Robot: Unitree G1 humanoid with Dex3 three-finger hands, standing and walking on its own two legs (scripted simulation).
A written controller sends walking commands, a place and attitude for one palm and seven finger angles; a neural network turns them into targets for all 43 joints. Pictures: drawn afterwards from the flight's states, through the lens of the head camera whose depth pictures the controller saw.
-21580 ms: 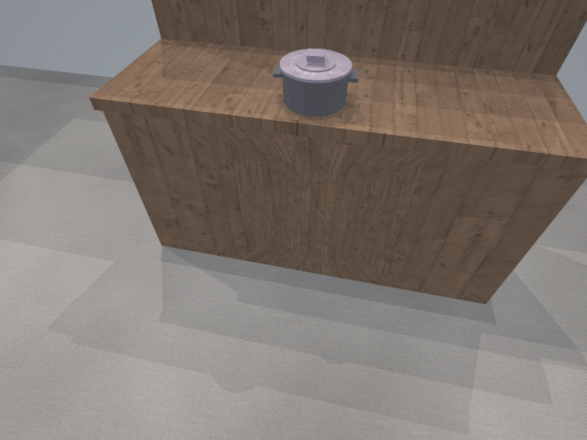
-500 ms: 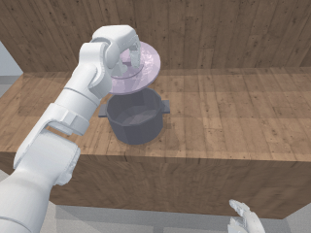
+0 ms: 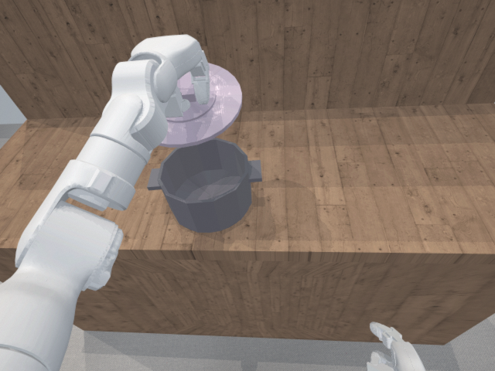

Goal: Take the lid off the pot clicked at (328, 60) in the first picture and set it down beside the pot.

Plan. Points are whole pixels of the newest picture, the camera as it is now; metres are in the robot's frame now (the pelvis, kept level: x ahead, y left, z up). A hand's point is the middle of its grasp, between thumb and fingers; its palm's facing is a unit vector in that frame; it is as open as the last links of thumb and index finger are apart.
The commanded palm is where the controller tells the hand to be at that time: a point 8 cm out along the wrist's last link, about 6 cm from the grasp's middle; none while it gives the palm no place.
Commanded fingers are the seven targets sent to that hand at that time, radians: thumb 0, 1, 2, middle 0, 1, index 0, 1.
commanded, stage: move the lid sideways beside the pot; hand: left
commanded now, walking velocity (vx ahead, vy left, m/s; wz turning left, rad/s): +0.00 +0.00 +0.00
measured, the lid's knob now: (181, 89) +0.49 +0.11 +0.22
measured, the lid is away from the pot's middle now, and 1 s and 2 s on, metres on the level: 0.02 0.13 0.24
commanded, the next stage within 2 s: lower the lid onto the table in 1.92 s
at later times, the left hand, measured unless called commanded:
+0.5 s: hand (127, 105) +0.44 +0.18 +0.23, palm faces -0.19 -0.02 -0.98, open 5.3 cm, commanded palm +0.42 +0.18 +0.31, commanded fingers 0.00 0.50 1.23 -0.74 -0.84 -1.12 -1.01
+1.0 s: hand (105, 102) +0.45 +0.22 +0.23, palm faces -0.20 +0.00 -0.98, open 5.3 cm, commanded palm +0.43 +0.23 +0.31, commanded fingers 0.00 0.50 1.23 -0.74 -0.84 -1.12 -1.01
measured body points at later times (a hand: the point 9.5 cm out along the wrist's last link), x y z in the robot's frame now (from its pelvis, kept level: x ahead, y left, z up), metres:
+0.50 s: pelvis +0.00 +0.00 +0.00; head +0.02 -0.02 +0.45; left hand +0.45 +0.18 +0.29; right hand +0.17 -0.24 -0.11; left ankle +0.02 +0.09 -0.74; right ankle -0.02 -0.12 -0.74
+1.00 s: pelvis -0.01 +0.02 +0.00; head +0.03 +0.00 +0.45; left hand +0.46 +0.21 +0.29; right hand +0.12 -0.23 -0.12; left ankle +0.02 +0.09 -0.74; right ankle -0.02 -0.12 -0.74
